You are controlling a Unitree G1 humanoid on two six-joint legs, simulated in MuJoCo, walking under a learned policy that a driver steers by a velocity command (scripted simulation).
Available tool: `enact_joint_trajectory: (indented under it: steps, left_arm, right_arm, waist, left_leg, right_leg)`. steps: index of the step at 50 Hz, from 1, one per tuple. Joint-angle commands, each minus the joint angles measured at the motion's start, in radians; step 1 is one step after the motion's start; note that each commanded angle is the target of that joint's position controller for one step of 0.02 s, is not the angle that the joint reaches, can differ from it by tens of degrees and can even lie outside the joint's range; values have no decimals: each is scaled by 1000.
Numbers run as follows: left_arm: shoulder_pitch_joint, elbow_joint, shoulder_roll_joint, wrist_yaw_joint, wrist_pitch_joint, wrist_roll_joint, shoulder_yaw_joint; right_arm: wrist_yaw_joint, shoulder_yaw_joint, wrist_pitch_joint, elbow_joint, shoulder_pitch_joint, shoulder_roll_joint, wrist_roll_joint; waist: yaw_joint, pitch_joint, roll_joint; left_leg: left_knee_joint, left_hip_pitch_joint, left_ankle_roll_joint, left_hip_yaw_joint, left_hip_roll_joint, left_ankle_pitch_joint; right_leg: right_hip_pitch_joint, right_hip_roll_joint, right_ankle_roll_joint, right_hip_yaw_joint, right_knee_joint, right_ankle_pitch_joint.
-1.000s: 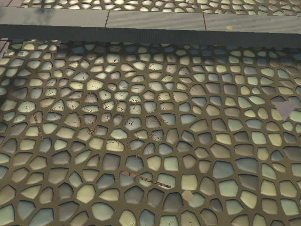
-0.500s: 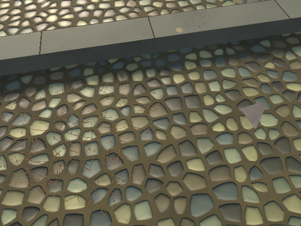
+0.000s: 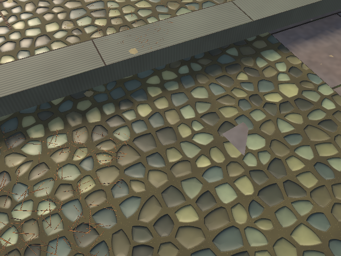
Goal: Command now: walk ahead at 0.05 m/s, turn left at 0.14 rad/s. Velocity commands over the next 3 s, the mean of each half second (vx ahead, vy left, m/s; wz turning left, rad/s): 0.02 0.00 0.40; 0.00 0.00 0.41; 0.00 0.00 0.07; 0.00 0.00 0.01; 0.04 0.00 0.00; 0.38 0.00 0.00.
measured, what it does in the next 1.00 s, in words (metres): steps on the spot, turning left: right foot, then left foot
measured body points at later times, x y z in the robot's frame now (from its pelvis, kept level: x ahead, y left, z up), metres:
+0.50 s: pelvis +0.01 +0.04 +0.00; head +0.04 +0.07 +0.45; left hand +0.09 +0.35 -0.11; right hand +0.22 -0.20 -0.08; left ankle +0.01 +0.12 -0.73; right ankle +0.02 -0.12 -0.64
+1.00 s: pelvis +0.02 +0.01 +0.01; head +0.05 +0.00 +0.46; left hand +0.02 +0.31 -0.08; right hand +0.29 -0.17 -0.09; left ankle -0.06 +0.12 -0.68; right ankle +0.08 -0.10 -0.73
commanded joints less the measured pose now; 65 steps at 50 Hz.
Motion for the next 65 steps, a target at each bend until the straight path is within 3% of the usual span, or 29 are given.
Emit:
enact_joint_trajectory:
  steps: [1, 2, 3, 5, 7, 9, 13, 16, 17, 18, 19, 20, 22, 25, 30, 40, 41, 42, 43, 44, 45, 48, 52, 55, 57, 58, 59, 60, 65]
  left_arm:
    - [112, -36, 123, 3, -4, 13, 36]
    - [128, -54, 174, 11, -2, 28, 45]
    - [116, -27, 222, 10, 3, 28, 65]
    - [30, -66, 174, 14, -16, 33, 57]
    - [3, -71, 155, 21, -39, 11, 54]
    - [-21, -66, 145, 23, -42, -4, 55]
    - [-14, -55, 175, 23, -17, -10, 73]
    - [-13, -41, 173, 20, -17, -34, 73]
    - [48, -20, 140, 14, -23, -24, 67]
    - [47, -68, 59, 7, -27, 35, 39]
    - [-72, -101, 95, 12, -37, 21, 44]
    - [-101, -101, 132, 17, -35, -4, 54]
    - [-81, -70, 142, 33, -25, 1, 63]
    - [-35, -56, 128, 30, -23, 0, 64]
    - [-68, -59, 97, 21, -34, -2, 50]
    - [-12, -44, 105, -23, -73, -12, 51]
    - [4, -39, 107, -27, -76, -5, 52]
    - [12, -49, 150, -24, -76, 14, 58]
    - [-32, -61, 224, -18, -69, 30, 68]
    - [-22, -59, 180, -19, -70, 45, 59]
    - [-34, -66, 161, -18, -73, 34, 52]
    - [-71, -62, 132, -11, -69, -4, 39]
    - [-53, -45, 120, -15, -43, 2, 33]
    - [-26, -34, 130, -18, -32, -11, 29]
    - [35, -18, 107, -26, -52, -1, 17]
    - [67, -21, 87, -34, -69, 19, 10]
    - [31, -17, 72, -34, -74, 25, 3]
    - [-16, -16, 95, -33, -72, 22, 7]
    - [-7, 6, 85, -15, -55, 8, 9]
  right_arm:
    - [-1, -32, -7, -77, -53, -153, 18]
    - [3, -22, -11, -87, -51, -123, 7]
    - [1, -22, -15, -109, -42, -97, 17]
    - [-6, -48, -10, -101, -50, -158, 17]
    - [-16, -63, 17, -86, 8, -161, 15]
    - [-15, -52, 33, -92, 24, -112, 20]
    - [14, -42, 40, -145, -24, -102, 28]
    - [22, -59, 45, -133, 63, -125, 21]
    - [11, -76, 43, -135, 86, -172, 13]
    - [-8, -110, 41, -163, 104, -329, 2]
    - [7, -96, 22, -179, 151, -311, -32]
    - [13, -89, 4, -179, 127, -288, -37]
    - [-5, -74, 1, -186, 36, -233, 4]
    - [-26, -64, 20, -204, -5, -215, 8]
    - [-46, -73, 34, -215, 8, -228, 12]
    - [-32, -66, 58, -238, -43, -209, 17]
    - [-33, -61, 59, -234, -33, -194, 20]
    - [-34, -49, 55, -232, 1, -161, 10]
    - [-30, -41, 45, -237, 52, -131, 2]
    - [-32, -57, 35, -246, 6, -186, -4]
    - [-34, -78, 33, -235, -3, -240, 3]
    - [-35, -72, 54, -192, 28, -179, 7]
    - [-23, -29, 50, -199, -19, -75, 9]
    - [-19, -38, 47, -169, 23, -94, 17]
    - [-26, -44, 47, -176, 36, -153, -4]
    - [-33, -57, 49, -173, 24, -219, -13]
    - [-23, -45, 45, -164, 12, -156, -17]
    - [-16, -33, 39, -171, -3, -113, -21]
    - [-22, -22, 10, -147, 32, -104, -16]
  waist:
    - [71, -133, 122]
    - [70, -134, 29]
    - [32, -111, -206]
    - [56, -57, -245]
    - [41, -61, -178]
    - [28, -77, -135]
    - [64, -126, -179]
    - [17, -141, -148]
    - [23, -146, -28]
    - [52, -152, 329]
    - [-39, -226, 269]
    - [-35, -191, 162]
    - [9, -142, 82]
    - [45, -151, 113]
    - [23, -149, 128]
    - [37, -153, 160]
    - [48, -149, 143]
    - [33, -161, 59]
    - [-37, -132, -169]
    - [8, -120, -247]
    - [23, -103, -187]
    - [13, -80, -122]
    - [45, -111, -184]
    - [30, -121, -180]
    - [46, -136, -92]
    - [98, -142, 66]
    - [77, -143, 127]
    - [54, -99, 93]
    - [49, -36, 85]
  left_leg:
    - [-137, -49, 105, -251, 169, -197]
    - [-47, -134, 49, -213, 117, -296]
    - [74, -137, 2, -37, 0, -328]
    - [364, -156, -33, 1, -8, -368]
    - [571, -231, -58, -36, 18, -430]
    - [555, -242, -75, -27, 43, -395]
    - [326, -94, -71, 55, 36, -296]
    - [55, 98, -18, 103, -19, -81]
    - [-29, 220, 20, -4, 20, 125]
    - [-47, 394, 171, -426, 323, 582]
    - [-88, 366, 351, -573, 426, 633]
    - [-94, 346, 337, -502, 384, 537]
    - [-83, 307, 233, -386, 285, 378]
    - [-106, 230, 202, -329, 217, 313]
    - [-118, 242, 198, -372, 192, 116]
    - [-45, 174, 165, -485, 151, 96]
    - [-24, 140, 132, -469, 123, 59]
    - [49, 72, 76, -415, 74, -81]
    - [192, -48, 12, -240, -72, -331]
    - [353, -81, -39, -169, -80, -498]
    - [505, -101, -67, -172, -56, -497]
    - [614, -135, -114, -179, -41, -399]
    - [293, 18, -128, -49, 6, -371]
    - [-42, 164, -102, -6, -7, -142]
    - [-110, 326, -48, -112, 74, 98]
    - [-32, 319, 7, -172, 138, 175]
    - [-45, 205, 46, -175, 133, 8]
    - [-63, 164, 40, -168, 110, -82]
    - [-67, 109, 4, -152, 85, -96]
  right_leg:
    - [264, -14, -68, -4, -186, 136]
    - [317, -146, -122, 108, -216, 149]
    - [193, -233, -194, 185, -281, 41]
    - [130, -307, -247, 237, -338, 164]
    - [183, -330, -262, 199, -295, 448]
    - [228, -301, -239, 114, -257, 566]
    - [237, -277, -217, 21, -212, 564]
    - [175, -257, -153, -35, -100, 431]
    - [74, -201, -77, -111, 43, 258]
    - [-240, -59, 44, -191, 383, -281]
    - [-327, 19, 48, -18, 558, -420]
    - [-352, 2, 34, 20, 630, -361]
    - [-366, -27, 24, 33, 588, -201]
    - [-269, 0, 38, 21, 530, -76]
    - [-233, 24, 56, 35, 277, -18]
    - [54, 44, 1, 2, -144, 59]
    - [134, 25, -19, 7, -248, 163]
    - [222, -96, -63, 110, -285, 246]
    - [247, -250, -175, 283, -305, 428]
    - [170, -358, -309, 413, -346, 440]
    - [163, -348, -328, 395, -344, 406]
    - [184, -240, -251, 241, -301, 406]
    - [198, -157, -227, 121, -262, 479]
    - [196, -157, -213, 134, -224, 450]
    - [104, -128, -116, 117, -206, 323]
    - [68, -50, -59, 31, -179, 205]
    - [149, -25, -14, -11, -186, 115]
    - [155, -19, 5, -15, -170, 124]
    - [151, -24, -5, -10, -158, 173]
